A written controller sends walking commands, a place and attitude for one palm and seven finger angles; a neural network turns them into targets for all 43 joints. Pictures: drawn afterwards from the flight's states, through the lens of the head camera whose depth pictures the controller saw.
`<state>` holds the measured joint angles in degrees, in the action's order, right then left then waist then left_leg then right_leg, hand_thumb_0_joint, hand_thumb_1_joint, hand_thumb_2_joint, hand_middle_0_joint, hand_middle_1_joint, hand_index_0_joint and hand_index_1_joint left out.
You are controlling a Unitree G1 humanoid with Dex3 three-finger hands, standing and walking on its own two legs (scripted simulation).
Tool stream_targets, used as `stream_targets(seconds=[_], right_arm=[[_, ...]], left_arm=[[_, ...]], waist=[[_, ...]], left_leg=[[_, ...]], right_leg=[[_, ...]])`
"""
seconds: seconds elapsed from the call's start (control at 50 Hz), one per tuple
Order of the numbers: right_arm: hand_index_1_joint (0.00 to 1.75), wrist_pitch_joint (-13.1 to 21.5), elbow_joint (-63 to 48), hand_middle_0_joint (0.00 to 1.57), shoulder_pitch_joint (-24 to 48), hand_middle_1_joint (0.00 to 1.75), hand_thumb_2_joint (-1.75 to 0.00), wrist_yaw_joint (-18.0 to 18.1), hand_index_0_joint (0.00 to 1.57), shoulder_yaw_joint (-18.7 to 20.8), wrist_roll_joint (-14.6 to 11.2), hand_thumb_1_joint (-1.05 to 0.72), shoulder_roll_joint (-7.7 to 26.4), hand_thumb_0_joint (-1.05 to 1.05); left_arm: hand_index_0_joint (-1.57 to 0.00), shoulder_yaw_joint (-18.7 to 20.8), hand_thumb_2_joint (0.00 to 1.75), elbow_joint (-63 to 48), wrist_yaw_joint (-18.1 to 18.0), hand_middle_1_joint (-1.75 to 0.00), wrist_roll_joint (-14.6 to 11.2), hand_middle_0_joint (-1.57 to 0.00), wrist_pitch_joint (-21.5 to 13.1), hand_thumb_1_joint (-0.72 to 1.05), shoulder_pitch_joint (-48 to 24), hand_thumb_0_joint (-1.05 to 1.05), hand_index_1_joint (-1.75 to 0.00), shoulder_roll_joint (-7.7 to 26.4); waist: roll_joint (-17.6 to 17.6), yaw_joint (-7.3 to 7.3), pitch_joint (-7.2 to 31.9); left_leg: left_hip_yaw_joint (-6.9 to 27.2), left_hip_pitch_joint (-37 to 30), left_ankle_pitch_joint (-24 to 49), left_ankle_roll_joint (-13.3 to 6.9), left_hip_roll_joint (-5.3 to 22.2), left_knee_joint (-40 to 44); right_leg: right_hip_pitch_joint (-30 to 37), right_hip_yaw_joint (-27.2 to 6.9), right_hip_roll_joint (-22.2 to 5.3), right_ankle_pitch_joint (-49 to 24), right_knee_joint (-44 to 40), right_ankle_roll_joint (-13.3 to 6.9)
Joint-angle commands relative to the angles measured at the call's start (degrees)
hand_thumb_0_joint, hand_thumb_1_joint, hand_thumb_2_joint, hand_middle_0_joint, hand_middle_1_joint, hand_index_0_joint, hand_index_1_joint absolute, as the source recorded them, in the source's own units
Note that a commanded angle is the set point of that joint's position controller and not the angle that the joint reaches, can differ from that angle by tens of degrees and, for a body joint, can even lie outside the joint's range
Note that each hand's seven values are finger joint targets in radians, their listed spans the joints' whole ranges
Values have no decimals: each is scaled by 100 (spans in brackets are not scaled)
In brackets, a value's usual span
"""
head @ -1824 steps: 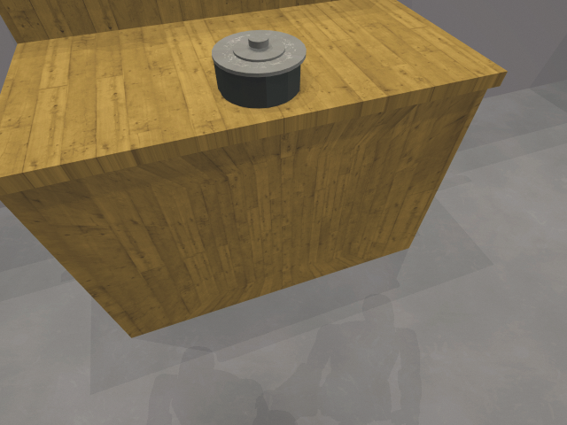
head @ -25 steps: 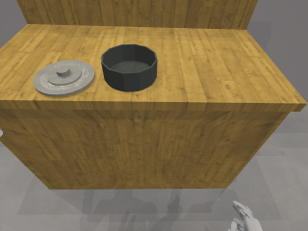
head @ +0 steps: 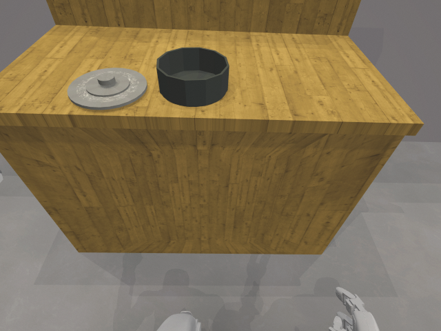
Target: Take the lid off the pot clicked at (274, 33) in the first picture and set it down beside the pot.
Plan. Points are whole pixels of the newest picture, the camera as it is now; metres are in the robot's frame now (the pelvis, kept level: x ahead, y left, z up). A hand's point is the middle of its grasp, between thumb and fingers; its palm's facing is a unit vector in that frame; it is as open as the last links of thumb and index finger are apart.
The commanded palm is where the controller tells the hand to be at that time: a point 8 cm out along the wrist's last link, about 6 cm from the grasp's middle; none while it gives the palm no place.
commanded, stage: step back with the hand held close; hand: left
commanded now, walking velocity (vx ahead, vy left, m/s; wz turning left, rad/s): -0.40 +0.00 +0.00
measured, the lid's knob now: (106, 79) +0.68 +0.35 +0.11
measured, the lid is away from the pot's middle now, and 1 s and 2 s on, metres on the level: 0.23 0.23 0.23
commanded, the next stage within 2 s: stop stepping back and stand still in 0.04 s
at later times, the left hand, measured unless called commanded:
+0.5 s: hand out of the picture +0.08 +0.23 +0.34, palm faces +0.55 -0.78 -0.29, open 7.4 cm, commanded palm +0.04 +0.29 +0.29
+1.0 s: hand out of the picture +0.14 +0.24 +0.25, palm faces +0.45 -0.80 -0.40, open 7.4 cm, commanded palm none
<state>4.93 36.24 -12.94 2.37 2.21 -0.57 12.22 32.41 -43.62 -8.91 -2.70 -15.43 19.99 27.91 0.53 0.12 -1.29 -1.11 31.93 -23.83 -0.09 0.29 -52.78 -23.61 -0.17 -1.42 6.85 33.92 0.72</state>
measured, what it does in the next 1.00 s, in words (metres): steps on the spot: left foot, then right foot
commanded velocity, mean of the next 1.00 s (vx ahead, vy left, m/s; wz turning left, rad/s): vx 0.05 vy -0.02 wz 0.00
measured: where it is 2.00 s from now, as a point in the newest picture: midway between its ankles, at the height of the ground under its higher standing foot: outside the picture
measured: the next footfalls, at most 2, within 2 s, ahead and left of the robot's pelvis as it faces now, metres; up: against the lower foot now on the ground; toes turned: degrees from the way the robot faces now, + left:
left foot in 0.08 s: +0.09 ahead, +0.13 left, +0.00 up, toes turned +1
right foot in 0.34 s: -0.06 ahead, -0.12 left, +0.00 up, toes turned -2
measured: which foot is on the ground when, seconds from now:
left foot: up 0.00-0.06, down 0.08-0.32, up 0.34-0.48, down 0.50-1.00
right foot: down 0.00-0.08, up 0.10-0.32, down 0.34-1.00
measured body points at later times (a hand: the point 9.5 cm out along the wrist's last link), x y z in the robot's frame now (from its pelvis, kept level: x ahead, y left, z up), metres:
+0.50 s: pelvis -0.10 +0.01 +0.02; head -0.14 +0.02 +0.46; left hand +0.05 +0.27 +0.35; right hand +0.03 -0.24 -0.07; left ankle -0.05 +0.12 -0.72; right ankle -0.10 -0.12 -0.72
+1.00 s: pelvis -0.09 +0.01 +0.01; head -0.12 +0.00 +0.46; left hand +0.11 +0.29 +0.27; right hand +0.06 -0.24 -0.08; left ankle -0.05 +0.13 -0.71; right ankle -0.10 -0.12 -0.71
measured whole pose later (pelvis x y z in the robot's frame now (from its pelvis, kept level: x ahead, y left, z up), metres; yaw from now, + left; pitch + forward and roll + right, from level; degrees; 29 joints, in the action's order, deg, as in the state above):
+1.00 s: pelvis -0.09 +0.01 +0.01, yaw -1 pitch +0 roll -2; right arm 7.4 43.3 -12.1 0.4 1.1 -0.8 13.7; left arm 22.4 -23.3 -5.4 -0.6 -11.8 15.2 23.9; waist 3.6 0.6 5.0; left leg 1.8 21.0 -14.9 0.4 1.7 -35.7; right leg -14.2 2.0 0.9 17.7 31.9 0.1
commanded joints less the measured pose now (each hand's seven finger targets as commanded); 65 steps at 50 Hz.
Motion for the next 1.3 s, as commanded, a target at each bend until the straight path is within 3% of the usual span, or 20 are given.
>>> stream_targets(seconds=[0.0, 0.02, 0.06, 0.1, 0.12, 0.14, 0.16, 0.24, 0.28, 0.3, 0.32, 0.58, 0.7, 0.9, 0.92, 0.98, 1.08, 1.14, 1.24, 1.28], right_arm=[[30, 248, -937, 20, 374, 30, -90, 52, 20, 54, -49, -90, 505, 0], [30, 256, -822, 20, 307, 30, -90, 109, 20, 110, -47, -90, 694, 0], [30, 406, -957, 20, 406, 30, -90, 176, 20, 150, 16, -90, 934, 0], [30, 572, -865, 20, 255, 30, -90, 54, 20, 246, 23, -90, 630, 0], [30, 482, 408, 20, 341, 30, -90, 28, 20, 542, 93, -90, 1763, 0], [30, 503, -1324, 20, 1008, 30, -90, -178, 20, 380, -204, -90, 448, 0], [30, 579, -1131, 20, 538, 30, -90, -44, 20, 442, -71, -90, 745, 0], [30, 446, -1197, 20, 598, 30, -90, -190, 20, 97, 22, -90, 412, 0], [30, 374, -1108, 20, 346, 30, -90, -108, 20, 94, 38, -90, 368, 0], [30, 348, -999, 20, 298, 30, -90, -89, 20, 74, 45, -90, 390, 0], [30, 325, -797, 20, 300, 30, -90, -20, 20, 16, 57, -90, 519, 0], [30, 323, -1176, 20, 784, 30, -90, 161, 20, 9, -102, -90, 703, 0], [30, 520, -1001, 20, 597, 30, -90, 161, 20, -1, 30, -90, 616, 0], [30, 314, -739, 20, 546, 30, -90, 117, 20, 52, -153, -90, 580, 0], [30, 705, 590, 20, 454, 30, -90, -215, 20, 432, -137, -90, 1680, 0], [30, 11, 706, 20, 336, 30, -90, -250, 20, 217, 81, -90, 1137, 0], [30, -397, 732, 20, 268, 30, -90, -162, 20, 147, 194, -90, 687, 0], [30, -556, 1006, 20, 61, 30, -90, -128, 20, 122, 198, -90, 603, 0], [30, -487, 1542, 20, -291, 30, -90, -13, 20, 63, 210, -90, 629, 0], [30, -508, 1704, 20, -447, 30, -90, 26, 20, 59, 156, -90, 579, 0]], left_arm=[[-20, 194, 90, -339, -63, -30, -30, -20, -43, 90, -950, 0, -30, 803], [-20, 301, 90, -350, -75, -30, -22, -20, -79, 90, -1080, 0, -30, 960], [-20, 427, 90, -716, -131, -30, -150, -20, -260, 90, -1154, 0, -30, 896], [-20, 450, 90, -1028, -78, -30, -268, -20, -311, 90, -1189, 0, -30, 942], [-20, -2487, 90, 4334, 656, -30, 131, -20, 1188, 90, -385, 0, -30, -1402], [-20, 641, 90, -3193, 168, -30, -458, -20, 294, 90, -2426, 0, -30, 1630], [-20, 1454, 90, -1928, -18, -30, -314, -20, -11, 90, -749, 0, -30, 2126], [-20, 864, 90, -2548, -66, -30, -243, -20, 10, 90, 524, 0, -30, 1237], [-20, 859, 90, -2177, -71, -30, -75, -20, 33, 90, 412, 0, -30, 1317], [-20, 948, 90, -1677, -82, -30, -108, -20, 24, 90, 334, 0, -30, 1430], [-20, 937, 90, -1516, -136, -30, -189, -20, -17, 90, -430, 0, -30, 1523], [-20, 84, 90, -825, 41, -30, -89, -20, 148, 90, -146, 0, -30, 707], [-20, 469, 90, -1783, -139, -30, -5, -20, -14, 90, 441, 0, -30, 1075], [-20, 117, 90, 74, -83, -30, -129, -20, 163, 90, -348, 0, -30, 652], [-20, -2483, 90, 4785, 718, -30, 388, -20, 1030, 90, 208, 0, -30, -763], [-20, -2529, 90, 5447, 922, -30, 485, -20, 1540, 90, 202, 0, -30, -1153], [-20, -2688, 90, 7172, 786, -30, 436, -20, 1590, 90, -781, 0, -30, -688], [-20, -2859, 90, 8146, 707, -30, 401, -20, 1629, 90, -1200, 0, -30, -610], [-20, -2864, 90, 9333, 749, -30, 294, -20, 1604, 90, -425, 0, -30, -1122], [-20, -2972, 90, 9631, 776, -30, 260, -20, 1579, 90, -332, 0, -30, -1095]], waist=[[-947, -227, 148], [-623, -324, -15], [1992, -338, -14], [1494, -425, 631], [1760, -966, 197], [386, -15, 1224], [550, -131, 1264], [2277, 9, 1260], [435, -115, 1130], [-527, -183, 886], [-480, -234, 608], [861, -149, 80], [1197, -97, 642], [-231, -250, 112], [-34, -479, 68], [97, -53, 580], [-2262, -56, 213], [-719, -269, 0], [2054, -65, 479], [1800, -40, 657]], left_leg=[[360, -1581, -561, -19, 308, 704], [326, -1679, -247, -53, 280, 1909], [2326, -182, -713, -935, 1927, 3954], [2584, -92, -370, -1026, 2230, 4187], [2236, -187, 3973, -681, 1532, 2037], [1403, -1315, 1589, -790, 1860, 3369], [1608, -931, 123, -811, 1591, 3250], [1028, -262, -1786, -241, 1174, 4053], [93, -251, -1029, 68, 289, 2322], [159, -557, -224, 107, 20, 602], [213, -637, 236, 89, 84, -244], [1579, -884, -1805, -453, 960, 4238], [836, -1170, -956, -297, 717, 3763], [371, -1970, 773, -200, 388, 2235], [677, -1386, 2441, -185, 742, 1418], [1435, -750, 2310, -576, 1067, 2413], [62, -609, 481, -52, -57, 770], [4, -1172, 342, -36, 162, 1112], [1070, -1868, 2664, -439, 912, 2983], [945, -2025, 2554, -442, 894, 3011]], right_leg=[[-1171, -899, -1244, 1975, -1839, -639], [-1101, -636, -914, 1780, -1303, -454], [-425, 44, 415, 1784, 1881, 62], [-409, -670, 692, 2324, 4209, 6], [-1536, -944, 248, 1961, 4417, 89], [-622, -690, 710, 2417, 3948, 269], [-452, -268, 503, 2409, 3604, 102], [1756, 421, 493, 2199, 282, -171], [2080, -268, -110, 2012, -1547, -516], [1063, -2004, -1261, 2139, -2473, -1041], [600, -2292, -1814, 1085, -2650, -1259], [1057, 288, 365, 1754, -501, -112], [1502, 141, 175, 1381, -946, -219], [636, -798, -445, 829, -1908, -376], [32, 109, -682, -357, -238, -370], [393, 193, -13, 855, 570, -103], [1118, -953, -1198, -912, -1149, -701], [897, -813, -1187, -1058, -1062, -906], [1257, 179, -134, 480, -452, -145], [1419, 163, -89, 516, -682, -148]])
